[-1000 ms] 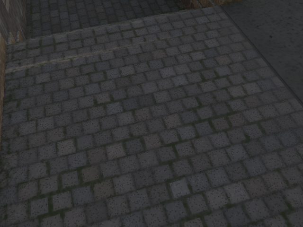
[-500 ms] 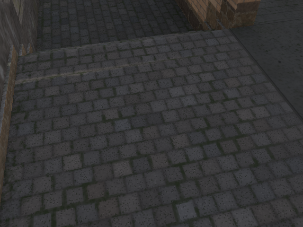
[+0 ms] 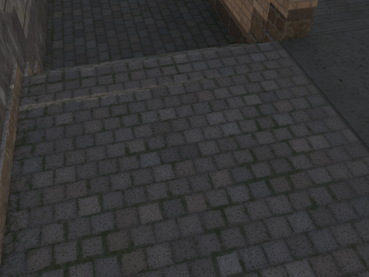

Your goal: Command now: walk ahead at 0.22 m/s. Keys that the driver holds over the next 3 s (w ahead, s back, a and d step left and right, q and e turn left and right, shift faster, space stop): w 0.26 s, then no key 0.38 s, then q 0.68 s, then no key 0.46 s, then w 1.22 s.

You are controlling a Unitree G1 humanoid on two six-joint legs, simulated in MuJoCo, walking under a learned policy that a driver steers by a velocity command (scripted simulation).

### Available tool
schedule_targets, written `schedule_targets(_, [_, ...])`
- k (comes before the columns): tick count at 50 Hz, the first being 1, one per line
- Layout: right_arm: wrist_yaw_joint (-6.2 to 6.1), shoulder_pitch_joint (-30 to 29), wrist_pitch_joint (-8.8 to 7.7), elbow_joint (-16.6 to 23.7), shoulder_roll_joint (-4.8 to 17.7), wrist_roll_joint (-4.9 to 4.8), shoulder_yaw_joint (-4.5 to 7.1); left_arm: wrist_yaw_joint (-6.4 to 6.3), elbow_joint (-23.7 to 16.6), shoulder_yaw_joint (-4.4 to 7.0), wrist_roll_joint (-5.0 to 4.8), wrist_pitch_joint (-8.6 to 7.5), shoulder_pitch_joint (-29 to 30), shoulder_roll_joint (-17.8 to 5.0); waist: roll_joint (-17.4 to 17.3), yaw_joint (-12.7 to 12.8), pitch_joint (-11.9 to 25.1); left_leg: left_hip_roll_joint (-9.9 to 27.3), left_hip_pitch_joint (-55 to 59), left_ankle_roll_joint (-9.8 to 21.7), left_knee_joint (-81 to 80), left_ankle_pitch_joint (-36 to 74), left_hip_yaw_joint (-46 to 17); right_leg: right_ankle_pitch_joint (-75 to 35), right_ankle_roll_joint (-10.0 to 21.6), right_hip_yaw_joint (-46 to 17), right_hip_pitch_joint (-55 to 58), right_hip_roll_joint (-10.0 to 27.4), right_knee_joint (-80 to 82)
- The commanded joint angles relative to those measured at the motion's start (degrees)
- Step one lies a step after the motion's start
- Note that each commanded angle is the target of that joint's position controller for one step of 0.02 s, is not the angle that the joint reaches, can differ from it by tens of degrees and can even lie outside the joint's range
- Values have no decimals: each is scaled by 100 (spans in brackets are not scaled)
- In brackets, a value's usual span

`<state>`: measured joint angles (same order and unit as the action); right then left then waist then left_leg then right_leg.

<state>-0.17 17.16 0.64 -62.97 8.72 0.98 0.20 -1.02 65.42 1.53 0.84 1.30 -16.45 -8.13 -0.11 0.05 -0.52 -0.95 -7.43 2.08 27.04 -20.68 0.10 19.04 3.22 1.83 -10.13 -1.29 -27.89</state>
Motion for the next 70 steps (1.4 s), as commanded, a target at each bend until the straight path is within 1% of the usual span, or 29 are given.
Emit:
schedule_targets(1, [16, -54, -44, 318, 495, 30, 150, 1, -127, 184, 29, -38, -547, -633, 154, 192, -980, 176, -1511, 313, -259, -1678, -347, 2298, 499, -1045, -190, 618, 800])
schedule_targets(5, [54, -329, -201, 516, 371, 141, 205, 16, -55, 371, 45, -149, -1005, -965, 716, 329, -827, 7, -1813, 175, 1262, -386, 253, 2771, 1154, -2749, -88, 1687, 1597])
schedule_targets(9, [107, 972, -292, 139, 266, 18, 257, 48, -387, 410, 78, -241, 44, -941, 696, -509, -661, -233, 597, 182, 1009, 251, 613, 1593, 888, -1453, -1972, 971, 850])
schedule_targets(10, [83, 1948, -318, -142, 329, 34, 301, 48, -518, 407, 88, -294, 454, -891, 483, -1021, -596, -231, 1585, 250, 606, -114, 434, 853, 752, -932, -2783, 656, -122])
schedule_targets(11, [33, 3010, -348, -495, 749, 174, 435, 97, -677, 361, 130, -397, 990, -702, -507, -1582, -420, 435, 2267, 476, -76, -267, -584, -242, 563, -141, -3379, 229, -2394])
schedule_targets(12, [-9, 2860, -404, -465, 1463, 182, 564, 161, -1037, 313, 131, -473, 888, -436, -2049, -1086, -492, 1907, 1811, 1106, -1551, -968, -3512, 1285, 379, 290, -4185, -361, -3781])
schedule_targets(13, [-14, 2204, -434, -215, 1145, 99, 471, 118, -1027, 366, 193, -446, 1125, -801, -768, -747, -1216, 2122, 1264, 1377, -1637, -1378, -3520, 1095, 345, -166, -4535, 219, -3986])
schedule_targets(15, [-9, 1107, -526, 169, 968, 70, 402, 109, -737, 394, 98, -425, 682, -805, 141, -148, -1330, 1723, 662, 1270, -1343, 315, -2556, 159, 84, -307, -3998, 452, -3698])
schedule_targets(18, [-13, 993, -659, 150, 597, 112, 276, 174, -599, 397, 193, -253, 361, -688, -207, 102, -924, 1198, 304, 1026, -809, 2825, -1179, -1018, -93, -87, -3232, 325, -3368])
schedule_targets(23, [32, 784, -845, 163, 395, -59, 139, 348, -1093, 190, 225, -415, 1454, -474, -184, -129, -644, 356, -917, 569, -401, 1070, -337, -4522, 67, 192, -1537, 102, -816])
schedule_targets(28, [-8, 1165, -581, -46, 404, 199, 122, 292, -1098, 81, 66, -478, 1400, -735, -74, -378, -698, 276, -507, 520, 1577, 742, -289, -4834, 45, 282, -938, 136, 376])
schedule_targets(30, [-139, 1342, -430, -156, 562, 279, 132, 191, -706, 70, 111, -580, 286, -745, -16, -5, -563, 40, 25, 533, 3186, 1305, -132, -5134, -9, 263, -368, 217, 1703])
schedule_targets(31, [-166, 1388, -370, -189, 614, 123, 137, 170, -408, 139, 265, -612, -547, -889, 146, 295, -282, -74, -353, 483, 4287, 1546, 52, -5763, -56, 500, 748, 310, 2263])
schedule_targets(32, [-130, 1432, -330, -140, 619, -1, 184, 199, -141, 233, 278, -609, -1217, -1165, 669, 459, 117, -414, -1484, 398, 5673, -1013, 194, -6636, 65, -12, 2190, 920, 1769])
schedule_targets(33, [-251, 2519, -248, -256, 305, -371, 168, 262, -182, 246, 235, -660, -1594, -1506, 1221, 130, 1116, -680, -3331, 144, 7469, -3766, -59, -10208, 579, -890, 4486, 2256, -973])
schedule_targets(34, [-341, 2406, -254, -235, 481, -434, 106, 257, -333, 232, 84, -624, -1512, -1416, 904, 345, 1930, -327, -4110, 192, 7793, -3323, -491, -9941, 1138, -1489, 4916, 2785, -1237])
schedule_targets(36, [-228, 1251, -212, 142, 722, -67, 132, 56, -692, 116, 9, -585, -549, -1026, -28, 163, 1429, 205, -4051, 93, 6860, -1595, -452, -5834, 1570, -1460, 2814, 2589, -147])
schedule_targets(37, [-159, 567, -155, 486, 743, 170, 166, -137, -931, 195, 12, -590, -6, -1232, 302, 75, 1246, 292, -4052, -43, 6791, -786, -394, -4210, 1882, -2090, 1868, 2983, 372])
schedule_targets(38, [-97, 317, -77, 576, 946, 345, 240, -205, -1012, 143, -51, -574, 68, -1076, -22, 12, 946, 376, -3525, -130, 6628, -580, -282, -4432, 1861, -1888, 793, 2832, 640])
schedule_targets(40, [0, 113, 39, 801, 385, 187, 175, -201, -890, 116, 64, -520, -129, -1012, -40, -203, 281, 364, -2547, -275, 5069, 230, -209, -4782, 1587, -753, -776, 2050, 936])
schedule_targets(43, [5, 228, 18, 892, 156, 50, 86, -183, -1034, 86, 53, -455, 75, -912, 491, -385, 446, 368, -2145, -198, 3533, 874, -38, -4564, 1162, -56, -784, 1569, 750])
schedule_targets(52, [250, -1206, 197, 1913, 575, 92, 207, -85, -1384, 294, 77, -77, -249, -1348, 448, 165, -15, 142, -1594, 151, 1641, -163, 462, -424, 769, -98, -764, 2117, 699])
schedule_targets(54, [198, -886, 54, 1932, 581, 59, 223, -98, -1398, 365, 161, -34, -385, -1408, -17, 68, 28, 122, -854, 255, 521, 243, 331, -433, 410, 108, -903, 2003, 50])
schedule_targets(55, [147, -533, -51, 1875, 913, 67, 320, -47, -1430, 353, 200, -38, -585, -1231, -831, 28, 184, 706, -211, 394, -274, 947, -602, -92, 47, 588, -1247, 1633, -1048])
schedule_targets(56, [88, -281, -45, 2039, 1734, 54, 515, 5, -1957, 232, 35, -62, -297, -804, -2105, -130, 330, 2478, 444, 1352, -780, 3038, -3242, 1886, -416, 1106, -2832, 374, -2692])
schedule_targets(57, [47, 349, -11, 1800, 1671, -7, 543, 5, -2067, 265, 104, 19, 475, -1079, -856, -514, 264, 2400, 362, 1849, -738, 3850, -3146, 1926, -432, 99, -3031, 217, -3464])
schedule_targets(59, [-23, -211, 55, 1859, 1429, -13, 496, 18, -2042, 242, -10, 62, 379, -930, -493, -68, 97, 1745, 50, 1598, -596, 3775, -2099, 1010, -433, -251, -3010, 340, -3812])
schedule_targets(62, [-37, -668, 71, 2111, 1218, -48, 466, 13, -1996, 296, 167, 83, 201, -1104, -430, 130, 427, 1171, -19, 1243, -575, 3860, -1521, 217, -430, -216, -2664, 239, -3943])
schedule_targets(70, [-6, -20, 18, 2071, 1354, 7, 582, 45, -2311, 217, 143, 131, 592, -944, -640, -142, 415, 1051, -59, 1130, -807, 1954, -1932, -130, -612, -430, -2528, 216, -2751])
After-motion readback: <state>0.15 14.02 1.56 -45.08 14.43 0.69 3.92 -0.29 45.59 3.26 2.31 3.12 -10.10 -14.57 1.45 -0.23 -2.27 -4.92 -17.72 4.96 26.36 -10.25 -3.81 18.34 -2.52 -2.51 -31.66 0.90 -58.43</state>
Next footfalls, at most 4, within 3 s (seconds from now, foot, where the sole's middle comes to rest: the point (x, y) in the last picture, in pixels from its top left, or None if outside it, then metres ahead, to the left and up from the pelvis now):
0.64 right None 0.40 -0.03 -0.94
1.10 left None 0.39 0.15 -0.94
1.62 right None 0.44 -0.04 -0.94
2.08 left None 0.44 0.18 -0.94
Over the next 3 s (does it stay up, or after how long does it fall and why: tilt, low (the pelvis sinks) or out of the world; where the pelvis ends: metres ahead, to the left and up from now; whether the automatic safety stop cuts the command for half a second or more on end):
stays up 0.87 0.24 -0.16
